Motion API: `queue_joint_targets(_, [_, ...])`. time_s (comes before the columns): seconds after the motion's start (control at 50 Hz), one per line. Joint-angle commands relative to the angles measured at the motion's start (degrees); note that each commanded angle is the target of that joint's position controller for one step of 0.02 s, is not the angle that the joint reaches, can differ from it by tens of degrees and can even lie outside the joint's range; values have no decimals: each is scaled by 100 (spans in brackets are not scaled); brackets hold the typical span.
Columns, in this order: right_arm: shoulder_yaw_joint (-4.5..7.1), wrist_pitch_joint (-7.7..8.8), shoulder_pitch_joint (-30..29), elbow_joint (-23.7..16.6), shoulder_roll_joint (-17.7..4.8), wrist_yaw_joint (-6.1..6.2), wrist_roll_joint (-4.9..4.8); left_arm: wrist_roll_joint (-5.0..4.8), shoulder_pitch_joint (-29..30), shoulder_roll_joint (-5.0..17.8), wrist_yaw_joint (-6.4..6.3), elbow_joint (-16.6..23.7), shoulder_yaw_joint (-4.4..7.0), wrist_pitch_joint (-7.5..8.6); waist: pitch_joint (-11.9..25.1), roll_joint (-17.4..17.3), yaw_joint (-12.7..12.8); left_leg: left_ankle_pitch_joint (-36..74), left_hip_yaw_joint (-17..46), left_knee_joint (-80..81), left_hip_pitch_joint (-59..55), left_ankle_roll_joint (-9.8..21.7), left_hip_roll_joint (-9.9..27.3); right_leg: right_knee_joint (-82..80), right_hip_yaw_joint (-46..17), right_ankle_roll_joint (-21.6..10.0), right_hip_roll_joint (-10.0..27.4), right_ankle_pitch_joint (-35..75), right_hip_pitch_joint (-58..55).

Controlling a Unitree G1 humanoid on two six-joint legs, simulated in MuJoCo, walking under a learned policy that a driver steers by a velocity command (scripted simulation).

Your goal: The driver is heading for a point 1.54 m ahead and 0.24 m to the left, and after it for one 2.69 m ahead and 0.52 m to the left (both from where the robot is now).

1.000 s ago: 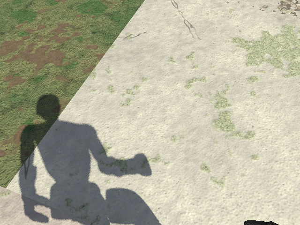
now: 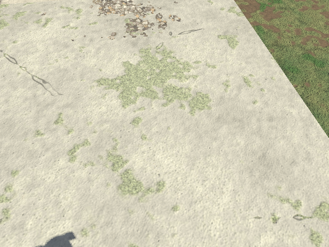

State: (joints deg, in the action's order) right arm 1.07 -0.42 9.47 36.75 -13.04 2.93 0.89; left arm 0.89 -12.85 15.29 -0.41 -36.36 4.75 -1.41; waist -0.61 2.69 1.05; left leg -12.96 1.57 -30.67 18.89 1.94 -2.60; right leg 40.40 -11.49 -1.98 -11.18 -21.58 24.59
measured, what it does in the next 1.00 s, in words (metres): steps on the spot: right foot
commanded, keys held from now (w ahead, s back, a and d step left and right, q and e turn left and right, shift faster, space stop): no key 1.00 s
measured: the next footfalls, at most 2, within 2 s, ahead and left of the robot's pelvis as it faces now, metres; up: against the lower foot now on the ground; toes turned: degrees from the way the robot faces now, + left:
right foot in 0.32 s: +0.02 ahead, -0.11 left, +0.00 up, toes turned +0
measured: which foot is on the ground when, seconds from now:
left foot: down 0.00-1.00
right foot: up 0.00-0.30, down 0.32-1.00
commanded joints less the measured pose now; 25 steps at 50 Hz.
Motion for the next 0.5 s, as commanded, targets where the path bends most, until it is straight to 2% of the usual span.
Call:
queue_joint_targets(0.02, [194,128,-52,-540,-713,-4,63,121,-94,750,-24,323,198,139,433,-1044,-10,1593,2341,1451,-668,1379,2280,2311,317,304,351,-1036,734])
queue_joint_targets(0.04, [131,153,-266,-540,-511,-36,26,103,-95,658,9,216,169,107,308,-767,100,1566,1702,1400,-485,1142,1840,2518,341,381,438,-639,562])
queue_joint_targets(0.06, [114,168,-395,-580,-509,-43,44,86,-122,571,46,169,143,57,375,-869,142,1614,1296,1347,-585,960,1520,2660,441,451,425,-404,547])
queue_joint_targets(0.08, [120,176,-377,-614,-557,-40,31,33,-156,540,78,117,135,14,420,-964,82,1961,1084,1271,-701,966,1391,2801,532,510,384,-330,558])
queue_joint_targets(0.14, [114,200,2,-521,-568,-41,39,-50,102,376,100,120,38,-83,479,-953,-94,2148,858,1131,-1098,1032,1344,2165,587,592,469,-339,553])
queue_joint_targets(0.18, [121,213,155,-460,-575,-52,38,-39,219,196,98,115,-73,-115,474,-1150,-163,1886,825,1076,-1260,974,1297,1107,810,576,685,-481,300])
queue_joint_targets(0.2, [133,206,221,-430,-596,-69,50,-49,275,99,91,109,-133,-117,477,-1277,-220,1755,803,1052,-1218,959,1256,536,982,523,761,-622,7])
queue_joint_targets(0.24, [197,147,447,-318,-716,-106,84,-87,303,85,53,76,-172,-99,438,-1467,-330,1773,871,886,-1166,999,1240,-384,1240,398,723,-691,-416])
queue_joint_targets(0.26, [217,109,488,-260,-750,-110,62,-97,181,60,29,24,-183,-64,419,-1419,-247,1915,866,732,-1055,955,1214,-990,1312,325,707,-211,-722])
queue_joint_targets(0.28, [211,87,482,-202,-733,-105,10,-92,-16,-8,4,-45,-214,6,393,-1281,-72,2039,797,543,-785,801,1158,-1934,1312,240,736,651,-1256])
queue_joint_targets(0.3, [196,119,630,-134,-677,-100,-4,-26,-39,84,-32,-42,-227,91,466,-1065,-61,1998,778,462,-392,555,1143,-2352,922,170,973,1362,-1863])
queue_joint_targets(0.32, [147,173,664,-211,-499,-131,-31,102,-71,387,-87,57,-201,189,687,-453,-104,1314,597,143,123,257,1036,-2416,75,36,1759,1714,-2464])
queue_joint_targets(0.34, [2,181,700,-312,-65,-169,-90,63,448,657,-101,107,-186,229,486,695,-454,-319,52,334,108,-18,402,-2234,-507,-349,2344,2435,-1707])
queue_joint_targets(0.36, [11,128,567,-203,-200,-158,-30,-4,576,238,-58,130,-280,266,438,549,-328,-449,43,565,-586,-73,497,-2171,-353,-434,2265,1988,-1136])
queue_joint_targets(0.38, [49,124,420,-171,-292,-169,-4,-21,673,107,-46,146,-328,291,269,446,-299,-154,100,654,-649,-56,451,-2165,-135,-263,1928,1399,-1032])
queue_joint_targets(0.42, [126,148,361,-97,-482,-204,10,-27,465,163,-92,62,-318,315,81,352,-162,441,194,664,-658,-6,535,-2140,157,-77,1573,1189,-1020])
queue_joint_targets(0.5, [102,199,567,87,-375,-190,-25,-52,154,112,-101,-75,-311,359,211,-55,-141,556,212,766,-620,-33,587,-1945,297,-84,1521,1568,-1328])
Velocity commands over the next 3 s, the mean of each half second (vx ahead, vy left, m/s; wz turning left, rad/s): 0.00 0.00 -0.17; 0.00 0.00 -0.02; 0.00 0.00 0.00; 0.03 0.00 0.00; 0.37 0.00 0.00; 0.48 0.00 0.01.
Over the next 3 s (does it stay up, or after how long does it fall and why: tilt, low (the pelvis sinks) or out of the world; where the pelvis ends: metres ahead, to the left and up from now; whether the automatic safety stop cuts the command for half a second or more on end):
stays up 0.48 0.00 0.00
